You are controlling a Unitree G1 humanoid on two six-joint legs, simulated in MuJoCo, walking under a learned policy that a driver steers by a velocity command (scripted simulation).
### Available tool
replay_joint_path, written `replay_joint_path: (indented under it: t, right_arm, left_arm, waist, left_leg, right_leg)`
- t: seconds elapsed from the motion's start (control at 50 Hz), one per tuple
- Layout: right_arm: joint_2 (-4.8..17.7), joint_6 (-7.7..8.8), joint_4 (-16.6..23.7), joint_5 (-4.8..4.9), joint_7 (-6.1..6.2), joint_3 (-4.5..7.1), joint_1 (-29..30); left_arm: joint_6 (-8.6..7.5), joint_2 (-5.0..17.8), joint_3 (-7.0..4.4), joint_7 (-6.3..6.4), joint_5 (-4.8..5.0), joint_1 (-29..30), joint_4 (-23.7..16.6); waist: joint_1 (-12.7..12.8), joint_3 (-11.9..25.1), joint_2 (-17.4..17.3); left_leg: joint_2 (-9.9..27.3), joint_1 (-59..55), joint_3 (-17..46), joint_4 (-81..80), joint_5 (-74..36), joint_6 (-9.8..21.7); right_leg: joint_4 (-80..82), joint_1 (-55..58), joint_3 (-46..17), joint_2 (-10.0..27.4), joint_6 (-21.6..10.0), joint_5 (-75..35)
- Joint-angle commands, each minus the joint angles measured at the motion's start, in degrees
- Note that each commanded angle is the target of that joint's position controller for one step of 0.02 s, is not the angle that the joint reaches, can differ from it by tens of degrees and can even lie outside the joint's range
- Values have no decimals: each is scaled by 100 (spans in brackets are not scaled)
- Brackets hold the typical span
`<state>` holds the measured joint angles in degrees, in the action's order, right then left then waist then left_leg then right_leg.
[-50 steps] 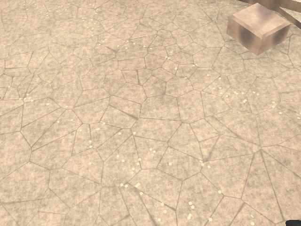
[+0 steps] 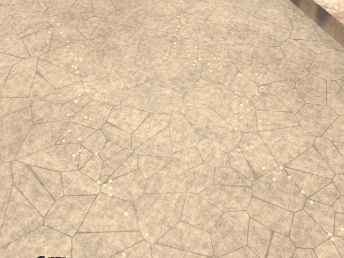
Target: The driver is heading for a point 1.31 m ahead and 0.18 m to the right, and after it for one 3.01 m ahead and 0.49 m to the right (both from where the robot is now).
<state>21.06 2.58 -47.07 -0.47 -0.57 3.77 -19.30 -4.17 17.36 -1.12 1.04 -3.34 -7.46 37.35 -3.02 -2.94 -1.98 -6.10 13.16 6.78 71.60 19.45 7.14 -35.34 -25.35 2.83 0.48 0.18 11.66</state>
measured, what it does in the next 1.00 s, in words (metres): walks ahead, turning right: left foot, then right foot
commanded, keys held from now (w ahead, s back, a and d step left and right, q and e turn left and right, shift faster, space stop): w+shift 0.18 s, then w+e+shift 0.82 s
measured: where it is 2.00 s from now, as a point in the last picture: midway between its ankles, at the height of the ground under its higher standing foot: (220, 30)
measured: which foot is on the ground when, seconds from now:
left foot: up 0.00-0.32, down 0.34-0.78, up 0.80-1.00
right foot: down 0.00-0.32, up 0.34-0.76, down 0.78-1.00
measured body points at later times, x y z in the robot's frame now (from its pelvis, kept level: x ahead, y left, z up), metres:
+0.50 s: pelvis +0.48 +0.05 +0.02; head +0.50 +0.05 +0.47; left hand +0.50 +0.32 -0.12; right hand +0.57 -0.22 -0.10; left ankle +0.47 +0.12 -0.72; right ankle +0.40 -0.11 -0.61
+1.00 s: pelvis +0.95 -0.03 +0.01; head +0.97 -0.03 +0.46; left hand +1.04 +0.24 -0.12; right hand +1.08 -0.31 -0.05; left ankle +1.12 +0.12 -0.64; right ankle +0.91 -0.02 -0.72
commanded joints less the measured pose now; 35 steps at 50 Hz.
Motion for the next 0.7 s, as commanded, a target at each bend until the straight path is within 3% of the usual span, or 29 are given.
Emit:
replay_joint_path:
  t: [0.02, 0.08, 0.12, 0.16, 0.18, 0.22, 0.26, 0.28, 0.3, 0.32, 0.34, 0.36, 0.38, 0.4, 0.42, 0.44, 0.46, 0.48, 0.52, 0.54, 0.6, 0.62, 0.66, 0.7]
  right_arm:
    - [239, -32, 709, -196, -203, -43, 593]
    - [-217, -150, 952, -218, -319, -225, 874]
    - [-192, -140, 1175, -237, -359, -296, 1326]
    - [-91, -98, 1356, -210, -407, -348, 1793]
    - [-83, -65, 1421, -201, -466, -385, 2067]
    - [-184, 12, 1519, -183, -534, -467, 2541]
    - [-76, 57, 1430, -221, -451, -452, 2428]
    - [76, 72, 1330, -271, -362, -394, 2090]
    - [307, 84, 1070, -307, -255, -281, 1200]
    - [532, 86, 686, -324, -139, -148, 1]
    - [1060, 88, 457, -418, 5, 34, -781]
    - [1414, 147, 557, -529, 60, 134, -655]
    - [1121, 122, 570, -330, 51, 124, -525]
    - [706, 172, 448, -282, 47, 39, -84]
    - [438, 225, 383, -260, 19, 6, 175]
    - [235, 265, 335, -243, 12, -36, 336]
    - [116, 310, 280, -185, 29, -69, 313]
    - [-88, 371, 183, -133, 10, -108, 237]
    - [-221, 461, -2, -3, -2, -129, 163]
    - [-190, 506, -49, 1, -6, -127, 73]
    - [-275, 564, -157, -72, 2, -159, 67]
    - [-197, 564, -165, -74, 35, -161, 76]
    - [56, 571, -212, -35, 104, -131, -43]
    - [409, 502, -183, -39, 231, -61, -200]
  left_arm:
    - [-78, 476, -227, 0, -6, -1264, 257]
    - [-283, 256, -158, -142, 159, -1575, 722]
    - [-365, 359, -162, -191, 172, -1544, 838]
    - [-396, 485, -178, -211, 163, -1384, 889]
    - [-409, 520, -175, -216, 192, -1471, 948]
    - [-396, 699, -178, -216, 255, -1910, 1187]
    - [-344, 1018, -211, -198, 286, -2064, 1370]
    - [-312, 1242, -248, -160, 286, -2072, 1415]
    - [-251, 1415, -279, -112, 264, -1994, 1446]
    - [-184, 1447, -281, -80, 296, -1836, 1430]
    - [-171, 935, -174, -108, 254, -1960, 1297]
    - [-162, -21, -3, -167, 415, -2728, 1072]
    - [-124, 661, -162, -125, 452, -2041, 960]
    - [-107, 653, -195, -138, 457, -1610, 885]
    - [-86, 436, -143, -179, 417, -1569, 950]
    - [1, 324, -147, -224, 362, -1614, 1088]
    - [107, 195, -138, -277, 305, -1857, 1130]
    - [206, 113, -146, -308, 276, -1741, 1144]
    - [343, -8, -162, -375, 239, -1231, 971]
    - [359, -96, -131, -411, 220, -878, 765]
    - [326, -150, -46, -491, 280, -98, 453]
    - [322, -134, -27, -526, 306, -4, 411]
    - [283, -69, 22, -603, 260, 396, 206]
    - [278, 156, -22, -610, 244, 161, 302]
  waist:
    - [604, 503, 426]
    - [340, 83, 591]
    - [250, -201, 590]
    - [158, -431, 547]
    - [221, -518, 409]
    - [375, -663, 298]
    - [196, -422, 467]
    - [-29, -57, 672]
    - [-495, 504, 850]
    - [-1109, 1081, 857]
    - [-1151, 1735, 382]
    - [-298, 2574, -1026]
    - [-573, 2434, -329]
    - [-294, 1241, -113]
    - [-73, 659, -42]
    - [129, 388, -3]
    - [332, 389, -307]
    - [387, 251, -227]
    - [460, -87, -127]
    - [444, -218, -261]
    - [460, -448, -217]
    - [489, -420, -70]
    - [517, -586, 36]
    - [696, -185, -147]
  left_leg:
    - [823, 2593, -30, 502, -448, -97]
    - [1007, 2869, 64, 133, -385, -136]
    - [952, 3132, 47, -409, -762, -194]
    - [869, 2873, -229, -1557, -1428, -231]
    - [777, 2463, -621, -2231, -1790, -204]
    - [623, 1626, -1114, -3051, -2120, -71]
    - [433, 1112, -1338, -3411, -1960, 61]
    - [253, 618, -1322, -3454, -1553, 106]
    - [139, -365, -1137, -3490, -1127, 153]
    - [270, -1720, -902, -3880, -1127, 184]
    - [1416, -3090, 337, -3822, 342, 155]
    - [3151, -4161, 3082, -4502, 1597, 378]
    - [3075, -3488, 3608, -5323, 1697, 260]
    - [2740, -2530, 2497, -5442, 1079, 218]
    - [2528, -1770, 1796, -5630, 284, 200]
    - [2209, -1245, 1099, -5813, -228, 23]
    - [2212, -904, 718, -5945, -483, 31]
    - [2105, -755, 361, -6062, -801, -37]
    - [1927, -752, -421, -6327, -1366, -222]
    - [1950, -645, -744, -6409, -1899, -256]
    - [1473, -542, -1813, -6512, -3248, -435]
    - [1410, -641, -2083, -6513, -3766, -524]
    - [1538, -843, -2347, -6461, -5191, -640]
    - [1649, -1429, -2400, -5756, -7194, -726]
  right_leg:
    - [2084, 2470, -2544, 1672, -750, 1318]
    - [2474, 1996, -1646, 1532, -731, 348]
    - [2778, 1826, -1015, 1454, -757, -545]
    - [3091, 1541, -168, 1147, -659, -1126]
    - [3330, 1363, 169, 1015, -610, -1434]
    - [3770, 1283, 246, 1103, -734, -2332]
    - [3224, 2036, 234, 1167, -791, -4741]
    - [2518, 2368, 228, 1249, -767, -6048]
    - [1328, 2387, 177, 1306, -716, -6630]
    - [-246, 1893, 154, 1143, -647, -6060]
    - [-2309, 696, 55, 698, -631, -3250]
    - [-4430, -1019, -442, 0, -587, 1633]
    - [-4771, -1391, -841, 59, -697, 1080]
    - [-4434, -1614, -777, 308, -690, 390]
    - [-4130, -1501, -712, 503, -652, 170]
    - [-3970, -1249, -734, 628, -614, 97]
    - [-3902, -996, -702, 693, -540, 74]
    - [-3868, -1016, -694, 785, -518, 80]
    - [-3762, -1541, -582, 869, -472, -116]
    - [-3569, -1683, -466, 904, -446, -374]
    - [-2598, -1634, 50, 657, -531, -1314]
    - [-2196, -1496, 225, 537, -609, -1556]
    - [-1116, -1012, 674, 295, -796, -1860]
    - [-736, -275, 1026, -211, -954, -1826]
